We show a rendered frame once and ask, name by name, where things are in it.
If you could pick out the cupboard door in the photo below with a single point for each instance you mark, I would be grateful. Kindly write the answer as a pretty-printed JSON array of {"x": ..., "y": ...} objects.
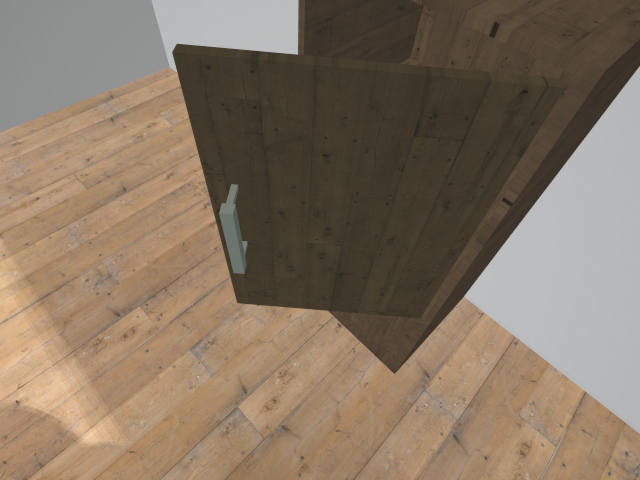
[{"x": 360, "y": 182}]

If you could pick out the handle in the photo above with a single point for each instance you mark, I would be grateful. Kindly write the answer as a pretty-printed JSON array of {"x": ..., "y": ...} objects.
[{"x": 230, "y": 224}]

